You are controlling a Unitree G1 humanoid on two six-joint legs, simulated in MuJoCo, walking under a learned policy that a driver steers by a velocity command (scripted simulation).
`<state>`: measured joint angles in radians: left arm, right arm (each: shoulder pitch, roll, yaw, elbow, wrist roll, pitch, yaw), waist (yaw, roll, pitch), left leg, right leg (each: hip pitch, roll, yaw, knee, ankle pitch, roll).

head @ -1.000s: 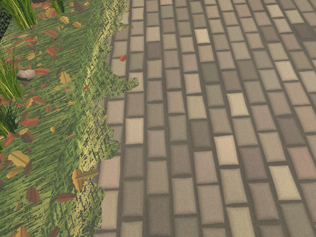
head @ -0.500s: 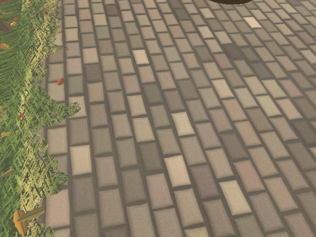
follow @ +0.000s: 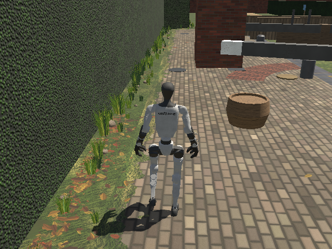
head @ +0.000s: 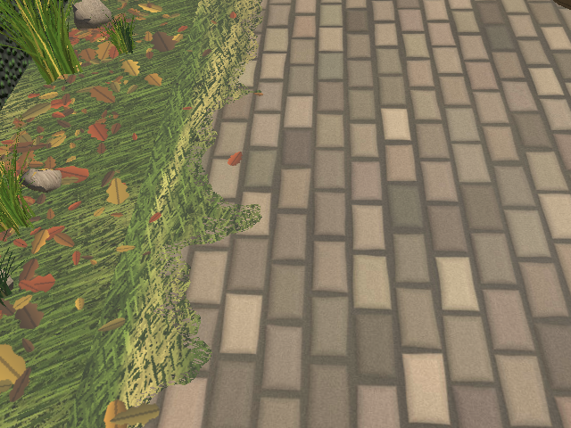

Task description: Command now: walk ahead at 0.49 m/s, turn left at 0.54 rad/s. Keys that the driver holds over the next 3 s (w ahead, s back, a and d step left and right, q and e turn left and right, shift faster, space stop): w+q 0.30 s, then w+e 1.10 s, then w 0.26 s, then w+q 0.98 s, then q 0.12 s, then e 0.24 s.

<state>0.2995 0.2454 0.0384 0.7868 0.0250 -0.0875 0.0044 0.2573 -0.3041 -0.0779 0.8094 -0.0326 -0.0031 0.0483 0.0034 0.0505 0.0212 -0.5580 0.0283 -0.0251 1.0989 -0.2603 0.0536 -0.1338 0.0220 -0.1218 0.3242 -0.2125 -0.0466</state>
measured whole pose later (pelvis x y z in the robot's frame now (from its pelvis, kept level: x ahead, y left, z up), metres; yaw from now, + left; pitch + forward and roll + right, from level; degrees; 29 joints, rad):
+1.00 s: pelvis +0.55 +0.07 -0.01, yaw -3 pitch +0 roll -1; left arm 0.25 0.28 0.07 0.85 0.01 -0.02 -0.01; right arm 0.24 -0.24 -0.01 0.83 -0.03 -0.08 0.00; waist -0.01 0.01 0.05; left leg -0.42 0.04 -0.01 1.26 -0.33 0.01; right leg -0.28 0.14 -0.04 0.47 -0.19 -0.15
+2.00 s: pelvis +1.04 -0.03 +0.00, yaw -16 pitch +1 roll +0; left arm 0.23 0.23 0.02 0.80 0.03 -0.08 0.00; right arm 0.35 -0.27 -0.06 0.88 -0.02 -0.03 0.03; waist -0.02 0.04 0.02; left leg -0.44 0.04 0.00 1.08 -0.32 0.06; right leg -0.22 0.00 -0.12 0.40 -0.19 -0.05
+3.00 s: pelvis +1.53 -0.06 -0.01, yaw +12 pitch +0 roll +1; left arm 0.15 0.23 0.01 0.79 0.00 -0.05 0.00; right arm 0.29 -0.28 -0.05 0.85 -0.03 -0.01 -0.02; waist -0.03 0.02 0.09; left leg -0.29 -0.11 -0.08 1.07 -0.48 0.02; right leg -0.38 0.05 0.00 0.48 -0.09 -0.05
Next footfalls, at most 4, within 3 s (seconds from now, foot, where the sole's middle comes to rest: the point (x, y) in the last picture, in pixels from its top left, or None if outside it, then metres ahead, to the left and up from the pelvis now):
0.28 left None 0.30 0.13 -0.78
0.86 right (299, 374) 0.62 0.03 -0.78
1.36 left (251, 266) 0.94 0.17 -0.78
1.84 right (353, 229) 1.07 -0.13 -0.78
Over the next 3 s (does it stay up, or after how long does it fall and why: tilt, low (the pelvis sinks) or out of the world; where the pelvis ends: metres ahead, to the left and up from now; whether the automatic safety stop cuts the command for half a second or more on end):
stays up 1.53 -0.06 -0.01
